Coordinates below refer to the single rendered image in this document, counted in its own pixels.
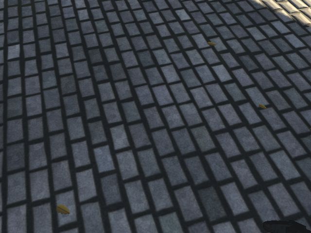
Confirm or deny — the right robot hand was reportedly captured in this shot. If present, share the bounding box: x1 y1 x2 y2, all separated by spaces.
262 219 311 233

